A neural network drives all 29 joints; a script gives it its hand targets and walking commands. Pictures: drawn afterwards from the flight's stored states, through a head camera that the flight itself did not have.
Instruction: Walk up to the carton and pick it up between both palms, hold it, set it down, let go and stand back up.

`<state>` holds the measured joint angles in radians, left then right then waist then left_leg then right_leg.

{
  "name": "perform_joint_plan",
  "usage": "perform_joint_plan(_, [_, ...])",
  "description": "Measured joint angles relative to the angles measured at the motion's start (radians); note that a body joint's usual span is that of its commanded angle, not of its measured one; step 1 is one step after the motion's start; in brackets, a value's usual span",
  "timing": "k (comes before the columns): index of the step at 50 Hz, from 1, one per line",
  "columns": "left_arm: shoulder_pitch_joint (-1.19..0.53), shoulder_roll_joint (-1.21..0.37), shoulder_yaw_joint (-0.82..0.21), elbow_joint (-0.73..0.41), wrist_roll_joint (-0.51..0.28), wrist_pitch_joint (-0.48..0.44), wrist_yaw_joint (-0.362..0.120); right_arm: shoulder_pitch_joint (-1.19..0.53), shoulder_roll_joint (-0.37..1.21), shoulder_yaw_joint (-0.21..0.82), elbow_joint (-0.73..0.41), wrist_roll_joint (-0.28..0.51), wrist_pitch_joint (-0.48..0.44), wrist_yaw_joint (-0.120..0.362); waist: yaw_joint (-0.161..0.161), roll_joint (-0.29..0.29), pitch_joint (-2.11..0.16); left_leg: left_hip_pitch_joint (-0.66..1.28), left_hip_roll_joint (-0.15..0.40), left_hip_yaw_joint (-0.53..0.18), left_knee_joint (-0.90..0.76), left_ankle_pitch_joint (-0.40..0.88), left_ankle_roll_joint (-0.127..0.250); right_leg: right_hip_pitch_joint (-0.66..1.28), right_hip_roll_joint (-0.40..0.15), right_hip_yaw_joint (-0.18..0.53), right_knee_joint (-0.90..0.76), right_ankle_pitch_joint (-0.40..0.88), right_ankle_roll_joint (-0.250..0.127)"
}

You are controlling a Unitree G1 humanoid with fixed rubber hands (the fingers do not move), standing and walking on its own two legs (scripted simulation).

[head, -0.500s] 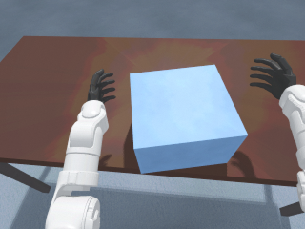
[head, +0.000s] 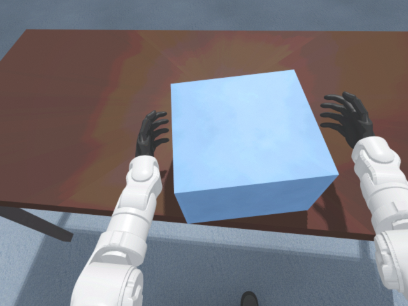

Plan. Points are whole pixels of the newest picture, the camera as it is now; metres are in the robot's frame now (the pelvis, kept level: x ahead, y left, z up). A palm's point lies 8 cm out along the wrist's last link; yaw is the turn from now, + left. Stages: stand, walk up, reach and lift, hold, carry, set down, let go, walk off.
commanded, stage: reach and lift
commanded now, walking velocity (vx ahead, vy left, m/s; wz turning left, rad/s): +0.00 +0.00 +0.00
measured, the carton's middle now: (240, 147) +0.42 -0.02 +0.01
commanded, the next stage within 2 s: none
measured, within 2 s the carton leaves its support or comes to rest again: neither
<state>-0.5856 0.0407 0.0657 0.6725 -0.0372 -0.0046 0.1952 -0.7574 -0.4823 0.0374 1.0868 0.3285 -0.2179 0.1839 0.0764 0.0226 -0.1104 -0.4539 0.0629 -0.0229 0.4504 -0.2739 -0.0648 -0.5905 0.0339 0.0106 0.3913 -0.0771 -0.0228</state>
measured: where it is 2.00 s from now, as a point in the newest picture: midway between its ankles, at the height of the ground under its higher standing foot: outside the picture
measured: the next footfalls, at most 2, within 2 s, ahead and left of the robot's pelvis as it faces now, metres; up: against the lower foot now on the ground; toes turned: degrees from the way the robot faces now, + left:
none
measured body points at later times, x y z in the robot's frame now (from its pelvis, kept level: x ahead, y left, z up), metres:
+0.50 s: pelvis -0.02 -0.01 -0.01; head +0.07 -0.04 +0.43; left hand +0.40 +0.16 +0.04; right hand +0.46 -0.21 +0.05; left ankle -0.05 +0.16 -0.74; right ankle +0.05 -0.10 -0.74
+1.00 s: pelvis -0.02 -0.01 -0.01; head +0.07 -0.04 +0.43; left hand +0.40 +0.16 +0.04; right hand +0.46 -0.20 +0.05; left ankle -0.05 +0.16 -0.74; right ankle +0.05 -0.10 -0.74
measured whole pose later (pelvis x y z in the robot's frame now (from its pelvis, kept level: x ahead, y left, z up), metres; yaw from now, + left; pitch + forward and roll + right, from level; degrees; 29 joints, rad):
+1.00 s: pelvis -0.02 -0.01 -0.01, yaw +1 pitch +20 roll +1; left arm -0.75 0.01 0.13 0.98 -0.07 -0.19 0.23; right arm -0.91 -0.35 -0.01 1.22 0.22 -0.21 0.04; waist 0.08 0.03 -0.19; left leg -0.60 0.06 -0.04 0.50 -0.26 -0.08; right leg -0.74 0.03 0.00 0.44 -0.06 -0.04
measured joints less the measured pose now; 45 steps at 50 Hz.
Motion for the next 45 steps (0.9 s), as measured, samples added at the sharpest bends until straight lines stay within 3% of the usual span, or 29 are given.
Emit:
perform_joint_plan(11, [-0.067, 0.014, 0.002, 0.166, -0.035, -0.123, -0.013, -0.105, 0.016, 0.046, 0.147, 0.030, -0.052, -0.040, 0.012, 0.006, -0.034, -0.060, 0.003, -0.012, 0.006, 0.016, -0.012, -0.055, 0.002, -0.011, 0.005, 0.013, -0.011])
perform_joint_plan(24, [-0.154, -0.003, 0.024, 0.308, -0.057, -0.201, 0.007, -0.161, 0.090, 0.046, 0.186, -0.012, -0.049, -0.097, 0.017, 0.004, -0.071, -0.136, 0.001, -0.012, 0.039, 0.021, -0.020, -0.137, 0.002, -0.009, 0.047, 0.014, -0.019])
perform_joint_plan(33, [-0.181, -0.017, 0.044, 0.336, -0.059, -0.207, 0.029, -0.173, 0.120, 0.008, 0.183, -0.056, -0.032, -0.134, 0.017, 0.006, -0.078, -0.162, -0.002, -0.014, 0.057, 0.020, -0.020, -0.159, -0.001, -0.009, 0.060, 0.015, -0.018])
perform_joint_plan(45, [-0.177, -0.024, 0.056, 0.322, -0.047, -0.192, 0.038, -0.159, 0.129, -0.026, 0.150, -0.087, -0.002, -0.142, 0.011, 0.008, -0.078, -0.159, -0.002, -0.013, 0.061, 0.016, -0.017, -0.155, 0.000, -0.007, 0.060, 0.013, -0.016])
